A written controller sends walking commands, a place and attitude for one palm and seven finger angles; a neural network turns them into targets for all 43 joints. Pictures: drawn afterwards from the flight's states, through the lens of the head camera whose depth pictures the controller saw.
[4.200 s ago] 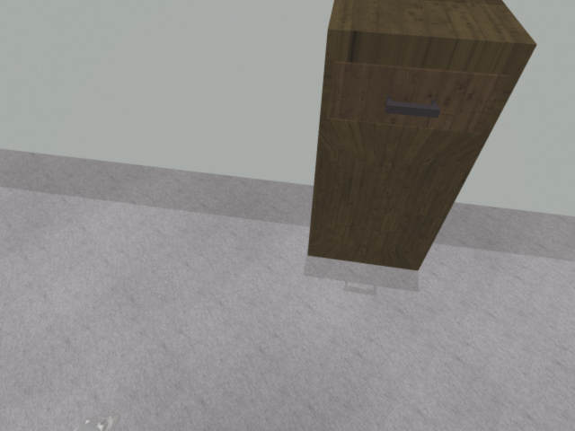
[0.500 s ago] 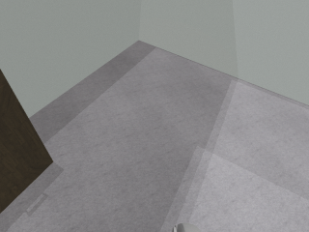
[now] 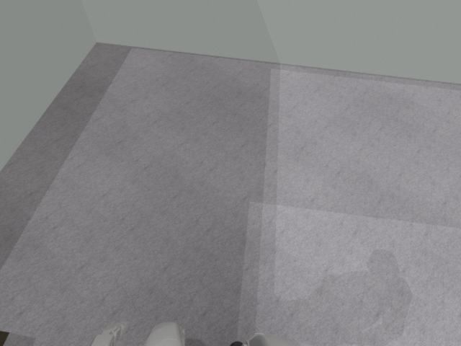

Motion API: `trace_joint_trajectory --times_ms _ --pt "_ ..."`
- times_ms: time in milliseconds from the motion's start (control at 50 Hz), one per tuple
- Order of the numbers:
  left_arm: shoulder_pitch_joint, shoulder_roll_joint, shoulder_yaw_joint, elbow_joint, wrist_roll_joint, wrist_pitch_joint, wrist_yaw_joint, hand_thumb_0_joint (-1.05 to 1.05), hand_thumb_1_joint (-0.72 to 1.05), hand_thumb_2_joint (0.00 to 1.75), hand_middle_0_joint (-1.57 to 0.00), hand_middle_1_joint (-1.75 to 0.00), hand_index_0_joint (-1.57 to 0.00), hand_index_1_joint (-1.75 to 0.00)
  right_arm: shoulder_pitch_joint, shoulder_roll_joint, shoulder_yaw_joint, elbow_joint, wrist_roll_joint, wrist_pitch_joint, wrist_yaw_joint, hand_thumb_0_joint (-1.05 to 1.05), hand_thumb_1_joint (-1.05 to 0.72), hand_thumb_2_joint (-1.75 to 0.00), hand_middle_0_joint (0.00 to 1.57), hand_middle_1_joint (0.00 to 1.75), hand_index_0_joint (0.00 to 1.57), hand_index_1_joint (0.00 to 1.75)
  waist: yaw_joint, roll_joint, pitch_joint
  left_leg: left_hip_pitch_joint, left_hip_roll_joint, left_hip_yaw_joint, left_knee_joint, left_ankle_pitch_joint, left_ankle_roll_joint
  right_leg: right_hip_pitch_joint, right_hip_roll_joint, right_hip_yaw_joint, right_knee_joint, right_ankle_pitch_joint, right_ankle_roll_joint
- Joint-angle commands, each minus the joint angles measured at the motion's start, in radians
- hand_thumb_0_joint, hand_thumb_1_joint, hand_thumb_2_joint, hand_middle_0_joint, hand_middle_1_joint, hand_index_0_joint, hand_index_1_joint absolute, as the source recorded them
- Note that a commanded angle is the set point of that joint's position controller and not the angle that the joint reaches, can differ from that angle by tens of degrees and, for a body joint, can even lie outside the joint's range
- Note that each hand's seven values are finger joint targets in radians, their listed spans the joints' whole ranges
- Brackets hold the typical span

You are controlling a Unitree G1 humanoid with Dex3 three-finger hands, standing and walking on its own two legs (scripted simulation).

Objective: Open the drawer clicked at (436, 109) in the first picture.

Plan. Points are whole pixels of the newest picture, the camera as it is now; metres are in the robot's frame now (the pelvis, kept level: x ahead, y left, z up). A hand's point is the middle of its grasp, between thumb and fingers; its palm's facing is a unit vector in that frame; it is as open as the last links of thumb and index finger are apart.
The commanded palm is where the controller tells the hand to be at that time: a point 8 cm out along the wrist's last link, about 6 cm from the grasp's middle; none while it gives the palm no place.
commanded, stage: walk to a spot facing it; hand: left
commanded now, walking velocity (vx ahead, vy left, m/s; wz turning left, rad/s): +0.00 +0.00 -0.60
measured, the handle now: out of the picture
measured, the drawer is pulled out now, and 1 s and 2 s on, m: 0.00 0.00 0.00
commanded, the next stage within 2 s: none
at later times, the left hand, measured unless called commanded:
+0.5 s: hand (93, 307) +0.20 +0.28 -0.16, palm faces -0.21 -0.95 -0.21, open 7.4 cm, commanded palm none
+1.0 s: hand (174, 267) +0.27 +0.12 -0.13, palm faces -0.55 -0.79 -0.28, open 7.4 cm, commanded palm none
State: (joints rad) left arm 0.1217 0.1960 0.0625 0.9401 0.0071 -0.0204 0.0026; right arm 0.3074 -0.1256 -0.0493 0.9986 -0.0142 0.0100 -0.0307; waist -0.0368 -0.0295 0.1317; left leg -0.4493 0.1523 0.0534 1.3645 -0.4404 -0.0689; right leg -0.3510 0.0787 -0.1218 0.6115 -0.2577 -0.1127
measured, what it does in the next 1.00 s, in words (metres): steps on the spot, turning right: left foot, then right foot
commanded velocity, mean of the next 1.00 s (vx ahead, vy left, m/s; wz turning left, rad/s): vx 0.00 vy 0.00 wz -0.60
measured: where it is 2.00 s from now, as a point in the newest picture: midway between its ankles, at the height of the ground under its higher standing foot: outside the picture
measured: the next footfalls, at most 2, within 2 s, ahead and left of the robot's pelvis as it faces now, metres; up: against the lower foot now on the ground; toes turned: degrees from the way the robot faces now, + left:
left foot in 0.30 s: +0.17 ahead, +0.19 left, +0.00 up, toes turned -5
right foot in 0.76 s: +0.06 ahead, -0.06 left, +0.00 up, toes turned -35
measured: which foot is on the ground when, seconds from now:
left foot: up 0.00-0.28, down 0.30-0.76, up 0.78-1.00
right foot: down 0.00-0.32, up 0.34-0.74, down 0.76-1.00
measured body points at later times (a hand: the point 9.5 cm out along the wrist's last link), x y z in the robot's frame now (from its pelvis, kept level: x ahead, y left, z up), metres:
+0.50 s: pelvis +0.09 +0.08 +0.02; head +0.13 +0.10 +0.46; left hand +0.21 +0.33 -0.14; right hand +0.13 -0.18 -0.10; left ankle +0.13 +0.19 -0.72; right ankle +0.00 -0.04 -0.62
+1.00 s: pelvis +0.07 +0.02 +0.02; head +0.09 -0.03 +0.46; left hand +0.30 +0.16 -0.11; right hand -0.03 -0.22 -0.14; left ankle +0.17 +0.17 -0.64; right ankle +0.03 -0.04 -0.72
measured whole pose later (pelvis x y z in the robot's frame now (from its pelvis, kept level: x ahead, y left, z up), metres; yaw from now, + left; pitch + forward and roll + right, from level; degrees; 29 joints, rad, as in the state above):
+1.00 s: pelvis +0.07 +0.02 +0.02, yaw -36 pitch +1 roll +2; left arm 0.16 0.19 0.06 0.90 0.01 0.01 0.00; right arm 0.19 -0.24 -0.07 0.93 -0.03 0.06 -0.02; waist -0.03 0.04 0.09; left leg -0.52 0.13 0.04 1.09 -0.37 -0.11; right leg -0.26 0.03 0.00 0.51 -0.27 -0.07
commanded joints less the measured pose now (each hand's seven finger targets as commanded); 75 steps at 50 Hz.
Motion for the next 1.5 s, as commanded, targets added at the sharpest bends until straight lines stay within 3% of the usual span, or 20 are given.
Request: trace_joint_trajectory --times_ms 0,80,160,240,260,300,320,420,660,700,740,780,880,1140,1240,1260,1280,1300,1360,1480 --pt "0.031 0.159 0.038 -0.053 0.014 -0.013 0.024 0.0 0.9 0.9 -0.2 -0.3 -0.2 -0.3 0.089 -0.088 -0.01 -0.072 -0.007 0.008 -0.006 0.0 -0.9 -0.9 0.2 0.3 0.2 0.3 -0.026 0.046 -0.154 -0.01 0.017 -0.028 -0.168 0.057 -0.02 -0.002 -0.294 0.248 -0.237 0.658 -0.078" --pt "0.053 0.16 0.042 -0.057 0.016 -0.003 0.011 0.0 0.9 0.9 -0.2 -0.3 -0.2 -0.3 -0.007 -0.111 -0.011 -0.119 -0.008 0.007 0.002 0.0 -0.9 -0.9 0.2 0.3 0.2 0.3 -0.004 -0.11 -0.167 -0.029 -0.012 -0.017 -0.323 0.14 -0.032 0.015 -0.228 0.279 -0.218 0.546 -0.061" --pt "0.092 0.184 0.056 -0.081 0.017 0.011 0.01 0.0 0.9 0.9 -0.2 -0.3 -0.2 -0.3 -0.145 -0.134 -0.01 -0.174 -0.003 -0.007 0.005 0.0 -0.9 -0.9 0.2 0.3 0.2 0.3 0.052 -0.149 -0.198 -0.011 -0.066 0.005 -0.536 0.111 -0.032 0.132 -0.225 0.356 -0.141 0.624 -0.057" --pt "0.079 0.207 0.066 -0.107 0.013 0.031 0.013 0.0 0.9 0.9 -0.2 -0.3 -0.2 -0.3 -0.127 -0.166 -0.02 -0.184 0.006 -0.018 0.0 0.0 -0.9 -0.9 0.2 0.3 0.2 0.3 0.036 -0.139 -0.243 0.149 -0.099 0.015 -0.799 0.183 -0.016 0.147 -0.22 0.416 -0.051 0.559 -0.013" --pt "0.069 0.185 0.062 -0.117 0.007 0.034 0.014 0.0 0.9 0.9 -0.2 -0.3 -0.2 -0.3 -0.079 -0.197 -0.026 -0.172 0.003 -0.024 -0.003 0.0 -0.9 -0.9 0.2 0.3 0.2 0.3 0.011 -0.08 -0.265 0.298 -0.057 -0.01 -0.936 0.302 0.002 0.068 -0.182 0.392 0.015 0.466 0.03" --pt "0.15 0.106 0.044 -0.142 0.0 0.033 0.002 0.0 0.9 0.9 -0.2 -0.3 -0.2 -0.3 -0.035 -0.335 -0.049 -0.184 -0.006 -0.025 0.001 0.0 -0.9 -0.9 0.2 0.3 0.2 0.3 0.021 0.349 -0.31 0.532 0.381 -0.363 -0.995 0.811 0.189 -0.256 -0.016 0.167 0.443 -0.388 0.151" --pt "0.163 0.152 0.054 -0.116 0.013 0.037 0.004 0.0 0.9 0.9 -0.2 -0.3 -0.2 -0.3 -0.055 -0.296 -0.039 -0.195 -0.009 -0.017 0.005 0.0 -0.9 -0.9 0.2 0.3 0.2 0.3 0.02 0.232 -0.288 0.423 0.367 -0.3 -0.994 0.709 0.224 -0.21 -0.061 0.191 0.594 -0.372 0.158" --pt "0.133 0.119 0.062 -0.106 0.017 0.062 -0.024 0.0 0.9 0.9 -0.2 -0.3 -0.2 -0.3 -0.146 -0.213 -0.018 -0.206 -0.014 -0.024 -0.001 0.0 -0.9 -0.9 0.2 0.3 0.2 0.3 0.052 0.21 -0.135 0.267 0.185 -0.02 -1.025 0.584 0.152 -0.221 -0.107 0.136 0.681 -0.162 0.188" --pt "0.046 0.064 0.039 -0.127 0.011 0.053 -0.032 0.0 0.9 0.9 -0.2 -0.3 -0.2 -0.3 -0.035 -0.278 -0.07 -0.129 -0.017 -0.012 0.015 0.0 -0.9 -0.9 0.2 0.3 0.2 0.3 0.001 0.284 -0.175 0.365 0.253 0.134 -0.92 0.599 0.155 -0.035 -0.116 0.001 0.097 -0.164 0.158" --pt "0.128 0.107 0.047 -0.101 0.014 0.037 -0.025 0.0 0.9 0.9 -0.2 -0.3 -0.2 -0.3 -0.034 -0.267 -0.069 -0.129 -0.009 -0.008 0.02 0.0 -0.9 -0.9 0.2 0.3 0.2 0.3 0.053 0.181 -0.222 0.278 0.214 0.203 -0.731 0.533 0.072 0.175 -0.109 0.004 -0.145 0.064 0.132" --pt "0.25 0.325 0.086 -0.062 0.017 0.019 0.004 0.0 0.9 0.9 -0.2 -0.3 -0.2 -0.3 -0.087 -0.145 -0.029 -0.204 -0.004 0.003 0.03 0.0 -0.9 -0.9 0.2 0.3 0.2 0.3 0.121 -0.315 -0.245 -0.178 -0.003 0.154 -0.282 -0.207 -0.031 0.394 -0.499 0.545 -0.248 0.672 -0.037" --pt "0.216 0.262 0.082 -0.061 0.006 0.026 0.024 0.0 0.9 0.9 -0.2 -0.3 -0.2 -0.3 -0.11 -0.168 -0.031 -0.198 0.0 0.017 0.008 0.0 -0.9 -0.9 0.2 0.3 0.2 0.3 0.103 -0.197 -0.232 -0.198 0.022 -0.019 -0.179 -0.127 -0.013 0.347 -0.442 0.414 -0.216 0.707 -0.074" --pt "0.074 0.185 0.05 -0.09 0.004 0.017 0.018 0.0 0.9 0.9 -0.2 -0.3 -0.2 -0.3 -0.076 -0.182 -0.037 -0.133 -0.007 0.022 0.009 0.0 -0.9 -0.9 0.2 0.3 0.2 0.3 0.034 -0.102 -0.192 -0.133 -0.006 -0.024 -0.224 0.071 -0.042 0.278 -0.301 0.287 -0.201 0.699 -0.026" --pt "0.106 0.222 0.06 -0.09 0.014 0.033 0.016 0.0 0.9 0.9 -0.2 -0.3 -0.2 -0.3 -0.217 -0.18 -0.031 -0.191 0.005 0.017 0.004 0.0 -0.9 -0.9 0.2 0.3 0.2 0.3 0.068 -0.105 -0.175 -0.023 -0.092 -0.048 -0.504 0.017 -0.024 0.213 -0.287 0.521 -0.219 0.507 -0.084" --pt "0.034 0.22 0.061 -0.11 0.007 0.046 0.015 0.0 0.9 0.9 -0.2 -0.3 -0.2 -0.3 -0.09 -0.182 -0.031 -0.166 0.014 0.0 -0.007 0.0 -0.9 -0.9 0.2 0.3 0.2 0.3 0.006 -0.095 -0.227 0.252 -0.125 -0.033 -0.887 0.176 0.008 0.112 -0.215 0.54 -0.119 0.465 -0.005" --pt "0.04 0.181 0.053 -0.118 -0.001 0.049 0.012 0.0 0.9 0.9 -0.2 -0.3 -0.2 -0.3 -0.053 -0.222 -0.035 -0.159 0.011 -0.011 -0.013 0.0 -0.9 -0.9 0.2 0.3 0.2 0.3 -0.006 -0.003 -0.254 0.406 -0.038 -0.1 -1.005 0.248 0.035 -0.006 -0.131 0.483 -0.031 0.319 0.045" --pt "0.081 0.121 0.042 -0.129 -0.01 0.052 0.002 0.0 0.9 0.9 -0.2 -0.3 -0.2 -0.3 -0.068 -0.31 -0.05 -0.176 0.0 -0.015 -0.01 0.0 -0.9 -0.9 0.2 0.3 0.2 0.3 0.011 0.282 -0.259 0.514 0.216 -0.337 -1.086 0.378 0.107 -0.196 0.008 0.326 0.158 -0.115 0.113" --pt "0.087 0.134 0.047 -0.13 0.006 0.053 -0.001 0.0 0.9 0.9 -0.2 -0.3 -0.2 -0.3 -0.076 -0.345 -0.054 -0.193 -0.003 -0.006 -0.006 0.0 -0.9 -0.9 0.2 0.3 0.2 0.3 0.011 0.323 -0.211 0.413 0.348 -0.401 -1.088 0.443 0.19 -0.227 -0.007 0.214 0.389 -0.343 0.151" --pt "0.125 0.175 0.075 -0.081 0.024 0.072 -0.021 0.0 0.9 0.9 -0.2 -0.3 -0.2 -0.3 -0.218 -0.24 -0.023 -0.232 -0.01 -0.011 -0.01 0.0 -0.9 -0.9 0.2 0.3 0.2 0.3 0.071 0.222 -0.11 0.21 0.193 -0.174 -1.107 0.33 0.166 -0.188 -0.068 0.204 0.623 -0.185 0.178" --pt "0.092 0.119 0.057 -0.086 0.016 0.077 -0.035 0.0 0.9 0.9 -0.2 -0.3 -0.2 -0.3 -0.078 -0.236 -0.033 -0.186 -0.006 -0.02 -0.009 0.0 -0.9 -0.9 0.2 0.3 0.2 0.3 0.023 0.19 -0.148 0.381 0.161 -0.026 -1.05 0.493 0.171 -0.241 -0.107 0.133 0.579 -0.124 0.205"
